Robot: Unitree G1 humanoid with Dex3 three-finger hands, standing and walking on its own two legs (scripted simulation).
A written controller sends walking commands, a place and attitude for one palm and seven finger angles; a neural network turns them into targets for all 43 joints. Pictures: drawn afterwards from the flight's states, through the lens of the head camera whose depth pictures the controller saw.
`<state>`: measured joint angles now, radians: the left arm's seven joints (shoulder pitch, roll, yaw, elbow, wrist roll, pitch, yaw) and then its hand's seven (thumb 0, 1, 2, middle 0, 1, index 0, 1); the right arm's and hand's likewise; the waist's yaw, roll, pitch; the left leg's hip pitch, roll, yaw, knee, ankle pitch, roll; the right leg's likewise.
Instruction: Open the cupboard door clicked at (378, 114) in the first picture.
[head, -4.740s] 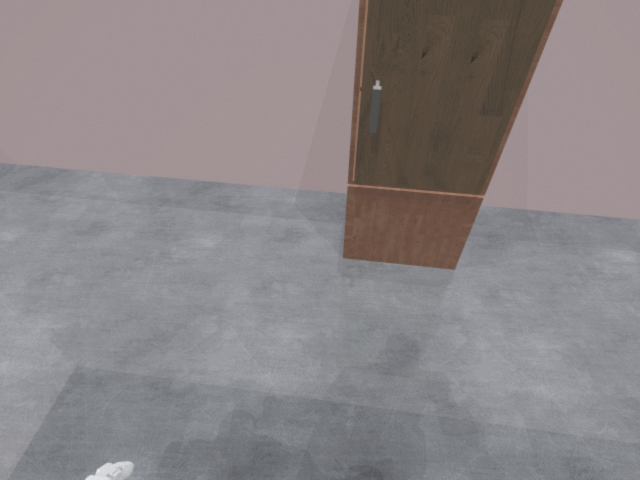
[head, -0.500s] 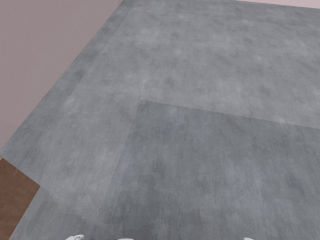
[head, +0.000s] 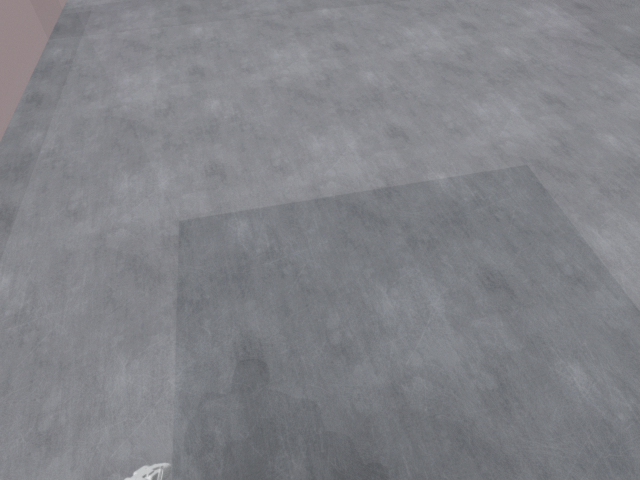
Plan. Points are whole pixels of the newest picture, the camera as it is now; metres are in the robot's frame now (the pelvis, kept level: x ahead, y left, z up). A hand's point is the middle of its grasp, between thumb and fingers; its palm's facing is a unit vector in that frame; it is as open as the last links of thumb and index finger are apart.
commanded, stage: walk to a spot facing it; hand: left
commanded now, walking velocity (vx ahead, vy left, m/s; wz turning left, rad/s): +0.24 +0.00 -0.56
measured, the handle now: out of the picture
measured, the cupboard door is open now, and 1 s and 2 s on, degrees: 0 0 0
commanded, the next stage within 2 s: turn to face it in 0.12 s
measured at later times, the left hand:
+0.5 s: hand out of the picture +0.14 +0.17 -0.18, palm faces +0.03 -0.99 -0.16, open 7.4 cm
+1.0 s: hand (189, 404) +0.24 +0.21 -0.14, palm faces +0.23 -0.94 -0.25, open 7.4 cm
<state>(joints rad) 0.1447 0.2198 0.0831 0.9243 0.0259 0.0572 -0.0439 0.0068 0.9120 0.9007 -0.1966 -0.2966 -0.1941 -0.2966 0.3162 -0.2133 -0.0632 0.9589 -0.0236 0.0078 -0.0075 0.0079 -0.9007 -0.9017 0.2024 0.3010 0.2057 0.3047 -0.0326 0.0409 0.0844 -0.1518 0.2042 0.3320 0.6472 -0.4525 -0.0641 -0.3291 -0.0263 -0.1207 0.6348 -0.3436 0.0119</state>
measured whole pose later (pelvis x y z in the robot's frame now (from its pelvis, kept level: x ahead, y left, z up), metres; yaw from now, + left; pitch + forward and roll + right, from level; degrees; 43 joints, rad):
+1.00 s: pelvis +0.15 -0.01 +0.02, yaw +13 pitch +2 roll -2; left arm 0.11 0.22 0.08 0.91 0.01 0.05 0.03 0.00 0.91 0.90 -0.20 -0.30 -0.20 -0.30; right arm 0.25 -0.20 -0.08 0.95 -0.02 0.04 0.01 0.01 -0.90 -0.90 0.20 0.30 0.21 0.30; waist -0.06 0.03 0.03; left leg -0.37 -0.07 -0.10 0.47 -0.12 0.06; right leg -0.38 -0.02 0.02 0.79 -0.42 0.07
